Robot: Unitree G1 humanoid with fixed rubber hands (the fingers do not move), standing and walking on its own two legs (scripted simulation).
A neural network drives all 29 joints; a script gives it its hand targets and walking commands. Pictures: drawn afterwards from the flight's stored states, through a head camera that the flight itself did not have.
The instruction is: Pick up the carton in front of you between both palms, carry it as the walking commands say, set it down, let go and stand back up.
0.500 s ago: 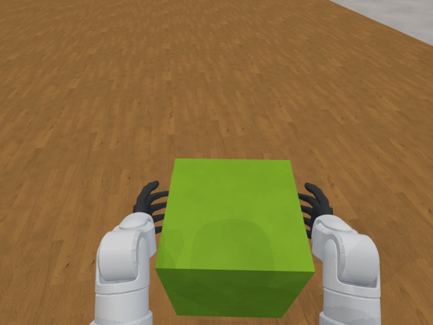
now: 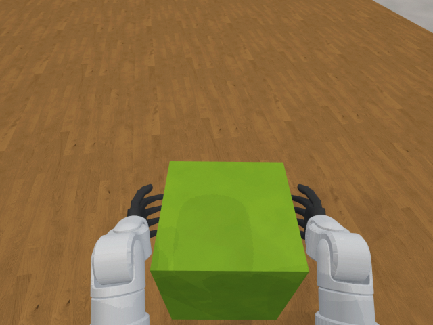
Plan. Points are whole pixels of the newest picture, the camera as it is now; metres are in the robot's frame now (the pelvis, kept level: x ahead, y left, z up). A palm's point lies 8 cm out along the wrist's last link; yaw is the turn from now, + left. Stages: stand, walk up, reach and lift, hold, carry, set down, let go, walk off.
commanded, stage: carry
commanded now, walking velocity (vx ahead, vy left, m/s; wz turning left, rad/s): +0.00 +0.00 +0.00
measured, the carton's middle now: (225, 244) +0.27 +0.00 +0.00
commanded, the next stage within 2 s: hold in 1.96 s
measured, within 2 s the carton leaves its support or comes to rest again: neither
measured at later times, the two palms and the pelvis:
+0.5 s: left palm (155, 178) +0.37 +0.14 +0.07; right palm (303, 179) +0.38 -0.16 +0.07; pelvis +0.11 -0.01 +0.00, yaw +0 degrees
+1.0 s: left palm (157, 193) +0.37 +0.14 +0.03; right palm (300, 193) +0.37 -0.16 +0.03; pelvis +0.07 -0.01 +0.00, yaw +0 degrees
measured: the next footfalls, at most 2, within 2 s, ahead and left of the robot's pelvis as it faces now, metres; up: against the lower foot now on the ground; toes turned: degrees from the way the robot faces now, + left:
right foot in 0.06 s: +0.06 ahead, -0.13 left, +0.00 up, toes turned +2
